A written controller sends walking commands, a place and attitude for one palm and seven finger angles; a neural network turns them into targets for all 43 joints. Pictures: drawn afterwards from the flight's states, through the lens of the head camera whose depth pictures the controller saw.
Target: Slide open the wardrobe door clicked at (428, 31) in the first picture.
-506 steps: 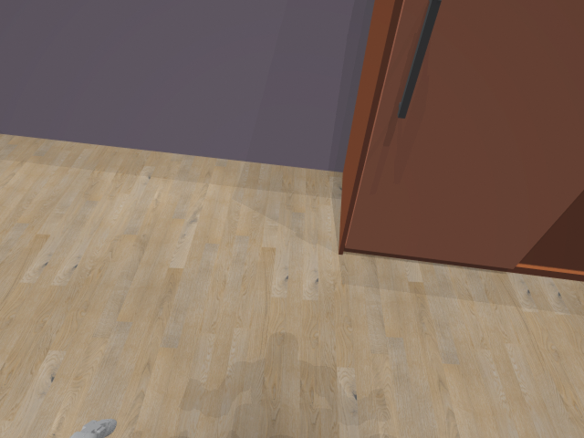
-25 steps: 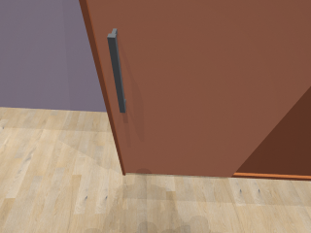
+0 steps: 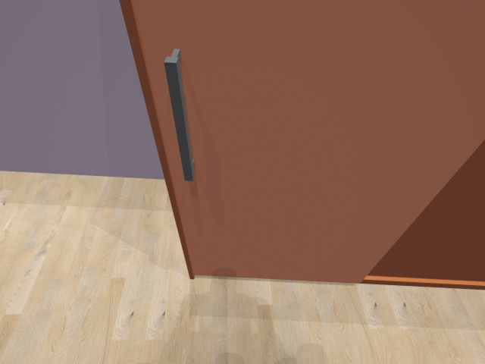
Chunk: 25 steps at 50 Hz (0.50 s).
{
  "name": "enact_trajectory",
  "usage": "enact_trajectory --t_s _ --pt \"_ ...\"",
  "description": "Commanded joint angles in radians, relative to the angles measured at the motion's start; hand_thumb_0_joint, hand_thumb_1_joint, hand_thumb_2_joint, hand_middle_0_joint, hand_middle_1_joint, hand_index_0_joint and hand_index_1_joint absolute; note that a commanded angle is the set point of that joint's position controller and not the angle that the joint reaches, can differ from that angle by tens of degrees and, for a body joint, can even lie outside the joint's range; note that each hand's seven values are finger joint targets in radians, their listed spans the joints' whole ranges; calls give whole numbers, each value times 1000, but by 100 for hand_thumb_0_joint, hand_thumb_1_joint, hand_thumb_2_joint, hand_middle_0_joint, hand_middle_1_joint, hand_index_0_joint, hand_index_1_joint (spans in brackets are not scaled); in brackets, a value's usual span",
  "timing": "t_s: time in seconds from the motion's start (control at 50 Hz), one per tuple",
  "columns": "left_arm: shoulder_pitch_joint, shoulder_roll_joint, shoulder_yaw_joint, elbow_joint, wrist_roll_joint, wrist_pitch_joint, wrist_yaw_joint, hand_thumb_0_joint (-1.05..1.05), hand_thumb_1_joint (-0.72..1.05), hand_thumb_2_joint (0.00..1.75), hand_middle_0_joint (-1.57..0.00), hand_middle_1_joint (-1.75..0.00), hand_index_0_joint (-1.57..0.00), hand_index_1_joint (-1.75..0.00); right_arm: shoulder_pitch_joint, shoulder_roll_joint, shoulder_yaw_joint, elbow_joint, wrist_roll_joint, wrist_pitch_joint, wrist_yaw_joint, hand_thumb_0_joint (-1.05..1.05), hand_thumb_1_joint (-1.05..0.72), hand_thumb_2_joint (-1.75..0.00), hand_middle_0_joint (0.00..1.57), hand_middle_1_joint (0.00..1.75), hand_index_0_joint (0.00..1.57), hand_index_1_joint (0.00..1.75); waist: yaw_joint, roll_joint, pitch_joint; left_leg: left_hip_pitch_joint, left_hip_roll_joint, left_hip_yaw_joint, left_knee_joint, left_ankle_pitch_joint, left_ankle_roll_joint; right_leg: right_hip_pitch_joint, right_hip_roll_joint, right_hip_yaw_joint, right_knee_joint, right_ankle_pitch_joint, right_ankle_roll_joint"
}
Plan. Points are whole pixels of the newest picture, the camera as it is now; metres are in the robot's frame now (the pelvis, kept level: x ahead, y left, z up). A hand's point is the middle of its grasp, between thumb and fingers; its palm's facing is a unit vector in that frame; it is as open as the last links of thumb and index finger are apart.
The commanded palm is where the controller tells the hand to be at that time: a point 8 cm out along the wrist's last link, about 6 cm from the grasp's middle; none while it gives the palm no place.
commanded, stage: shuffle to correct the standing spot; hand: left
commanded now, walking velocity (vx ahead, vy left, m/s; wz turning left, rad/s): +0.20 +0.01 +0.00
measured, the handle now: (183, 123) +0.53 +0.17 +0.10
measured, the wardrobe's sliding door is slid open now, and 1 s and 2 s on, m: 0.00 0.00 0.00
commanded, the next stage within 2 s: come to a stop and stand still in 0.14 s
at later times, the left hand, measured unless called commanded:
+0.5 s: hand out of the picture +0.15 +0.20 -0.18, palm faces +0.08 -0.97 -0.24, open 7.3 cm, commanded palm none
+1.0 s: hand out of the picture +0.06 +0.18 -0.17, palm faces +0.09 -0.98 -0.20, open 7.3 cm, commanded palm none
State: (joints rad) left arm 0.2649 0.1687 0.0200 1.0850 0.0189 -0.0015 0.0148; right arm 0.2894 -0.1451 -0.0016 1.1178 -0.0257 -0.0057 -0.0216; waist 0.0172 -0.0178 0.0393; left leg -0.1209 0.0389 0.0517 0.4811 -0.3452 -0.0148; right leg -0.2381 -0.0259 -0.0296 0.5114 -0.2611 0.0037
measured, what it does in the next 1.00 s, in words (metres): steps on the spot: right foot, then left foot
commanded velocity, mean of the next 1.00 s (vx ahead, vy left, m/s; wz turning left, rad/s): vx -0.02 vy -0.02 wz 0.00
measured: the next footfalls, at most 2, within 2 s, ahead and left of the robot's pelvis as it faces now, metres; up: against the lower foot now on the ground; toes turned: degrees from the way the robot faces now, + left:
right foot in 0.40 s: +0.16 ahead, -0.09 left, +0.00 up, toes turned -5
left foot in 0.68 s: +0.14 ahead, +0.13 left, +0.00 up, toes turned +7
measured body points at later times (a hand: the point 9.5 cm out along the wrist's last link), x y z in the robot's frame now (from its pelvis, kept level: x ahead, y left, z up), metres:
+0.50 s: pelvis +0.10 +0.00 -0.01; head +0.15 +0.00 +0.44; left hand +0.14 +0.25 -0.16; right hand +0.02 -0.20 -0.16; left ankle -0.02 +0.12 -0.69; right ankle +0.12 -0.09 -0.74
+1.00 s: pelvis +0.07 +0.01 +0.00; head +0.11 +0.01 +0.45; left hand +0.06 +0.23 -0.16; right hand +0.16 -0.20 -0.16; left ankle +0.10 +0.13 -0.74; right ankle +0.03 -0.10 -0.74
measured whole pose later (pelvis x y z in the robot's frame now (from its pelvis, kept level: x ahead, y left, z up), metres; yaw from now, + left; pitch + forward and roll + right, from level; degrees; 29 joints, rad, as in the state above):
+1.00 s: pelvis +0.07 +0.01 +0.00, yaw +2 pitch +0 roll +1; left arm 0.29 0.15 0.03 1.06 0.02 0.01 0.02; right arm 0.15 -0.13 -0.03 1.01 -0.02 0.00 -0.03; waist 0.02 0.00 0.06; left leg -0.29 0.03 0.10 0.51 -0.22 0.00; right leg -0.17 -0.02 -0.03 0.50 -0.33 0.00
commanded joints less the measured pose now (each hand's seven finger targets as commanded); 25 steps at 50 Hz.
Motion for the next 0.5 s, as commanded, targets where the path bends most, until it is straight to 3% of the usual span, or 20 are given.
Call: enact_trajectory --t_s 0.0,0.06,0.1,0.12,0.14,0.16,0.18,0.2,0.24,0.26,0.28,0.3,0.32,0.34,0.36,0.38,0.4,0.44,0.46,0.48 --pt "98 118 31 -38 4 -9 4 0 90 90 -20 -30 -20 -30 90 -67 -13 -34 -1 -7 3 0 -90 -90 20 30 20 30 5 -74 120 -202 -1 -6 -13 -116 42 -3 -112 175 -183 -332 -90" --pt "133 122 44 -35 2 -16 5 0 90 90 -20 -30 -20 -30 104 -50 -14 -43 2 -17 3 0 -90 -90 20 30 20 30 2 -94 113 -211 -11 21 62 -65 42 14 -141 200 -189 -292 -125" --pt "123 109 48 -43 0 -22 4 0 90 90 -20 -30 -20 -30 143 -46 -11 -35 4 -31 2 0 -90 -90 20 30 20 30 -17 -50 79 -141 2 7 15 0 47 -5 -122 146 -107 -167 -122" --pt "103 88 45 -50 1 -23 1 0 90 90 -20 -30 -20 -30 179 -59 -15 -21 5 -38 -1 0 -90 -90 20 30 20 30 -34 22 66 -67 37 -34 -32 88 58 -44 -79 76 -21 -89 -100" --pt "78 55 38 -63 2 -26 -1 0 90 90 -20 -30 -20 -30 239 -98 -24 3 3 -45 -6 0 -90 -90 20 30 20 30 -57 159 47 21 120 -137 -80 227 90 -116 -14 -21 127 -37 -70" --pt "19 22 31 -91 6 -30 -2 0 90 90 -20 -30 -20 -30 294 -130 -33 24 1 -44 -15 0 -90 -90 20 30 20 30 -83 288 78 94 217 -244 -135 434 146 -240 33 -104 265 -98 -43" --pt "-33 23 27 -113 9 -35 1 0 90 90 -20 -30 -20 -30 334 -124 -31 39 -6 -44 -23 0 -90 -90 20 30 20 30 -104 310 113 188 274 -319 -141 689 204 -389 33 -92 370 -281 -39" --pt "-60 26 29 -123 6 -38 1 0 90 90 -20 -30 -20 -30 355 -116 -26 43 -11 -46 -29 0 -90 -90 20 30 20 30 -110 284 128 243 302 -332 -120 860 240 -460 7 -61 438 -337 -48" --pt "-91 13 33 -128 -1 -43 -8 0 90 90 -20 -30 -20 -30 327 -115 -24 31 -14 -51 -32 0 -90 -90 20 30 20 30 -98 203 150 206 294 -279 -106 892 242 -448 -32 -51 439 -328 -53" --pt "-98 3 31 -128 -2 -44 -13 0 90 90 -20 -30 -20 -30 299 -106 -24 24 -15 -49 -34 0 -90 -90 20 30 20 30 -85 163 155 185 267 -238 -89 936 220 -414 -28 -65 364 -310 -52" --pt "-77 -10 33 -120 -4 -40 -15 0 90 90 -20 -30 -20 -30 265 -115 -23 12 -13 -45 -38 0 -90 -90 20 30 20 30 -63 172 131 140 223 -168 -66 962 181 -312 -21 -81 261 -249 -48" --pt "-18 -12 36 -105 -6 -36 -13 0 90 90 -20 -30 -20 -30 221 -115 -22 0 -5 -42 -42 0 -90 -90 20 30 20 30 -22 167 89 90 180 -117 -28 976 144 -174 -1 -100 136 -136 -41" --pt "67 -2 37 -76 -8 -35 -9 0 90 90 -20 -30 -20 -30 196 -122 -23 -8 9 -41 -43 0 -90 -90 20 30 20 30 20 152 33 56 137 -81 34 966 107 -25 16 -109 7 54 -30" --pt "161 33 42 -43 -10 -39 0 0 90 90 -20 -30 -20 -30 191 -122 -28 -16 23 -42 -41 0 -90 -90 20 30 20 30 54 105 -45 4 108 -73 92 885 74 149 -1 -83 -65 261 -28" --pt "225 100 53 -21 -8 -46 13 0 90 90 -20 -30 -20 -30 194 -99 -27 -27 31 -42 -38 0 -90 -90 20 30 20 30 69 10 -107 -127 76 -60 174 639 41 327 -112 27 -33 600 -63" --pt "247 159 59 -10 -8 -49 23 0 90 90 -20 -30 -20 -30 208 -63 -29 -31 41 -40 -36 0 -90 -90 20 30 20 30 61 -117 -167 -215 -3 -27 299 131 14 397 -302 202 1 1001 -172" --pt "233 191 56 -14 -7 -44 24 0 90 90 -20 -30 -20 -30 205 -50 -42 -37 45 -31 -40 0 -90 -90 20 30 20 30 44 -133 -186 -206 -40 -38 423 -259 11 352 -411 230 -22 1185 -269" --pt "137 142 50 -42 3 -33 36 0 90 90 -20 -30 -20 -30 141 -1 -39 -38 38 -6 -40 0 -90 -90 20 30 20 30 36 -217 -73 -240 -10 -65 509 -313 12 187 -380 194 -41 1115 -286" --pt "80 120 43 -53 5 -24 42 0 90 90 -20 -30 -20 -30 120 10 -41 -34 37 6 -37 0 -90 -90 20 30 20 30 21 -167 -18 -248 2 -69 498 -299 8 130 -367 155 -54 1033 -278" --pt "48 114 43 -70 9 -19 46 0 90 90 -20 -30 -20 -30 120 23 -37 -34 33 12 -32 0 -90 -90 20 30 20 30 4 -154 -7 -245 9 -63 454 -280 5 91 -344 122 -60 963 -256"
